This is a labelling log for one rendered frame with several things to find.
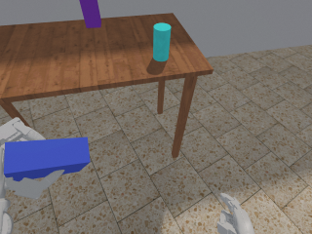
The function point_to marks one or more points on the sponge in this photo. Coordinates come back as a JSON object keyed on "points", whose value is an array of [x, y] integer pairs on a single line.
{"points": [[38, 158]]}

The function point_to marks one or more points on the robot right hand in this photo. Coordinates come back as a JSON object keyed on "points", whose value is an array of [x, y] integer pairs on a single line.
{"points": [[237, 223]]}

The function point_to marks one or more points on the robot left hand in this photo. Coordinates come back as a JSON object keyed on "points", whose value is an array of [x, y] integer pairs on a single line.
{"points": [[13, 131]]}

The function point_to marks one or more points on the table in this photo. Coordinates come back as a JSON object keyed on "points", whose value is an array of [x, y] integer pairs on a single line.
{"points": [[57, 58]]}

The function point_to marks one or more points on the left robot forearm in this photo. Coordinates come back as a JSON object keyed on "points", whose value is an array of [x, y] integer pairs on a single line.
{"points": [[6, 221]]}

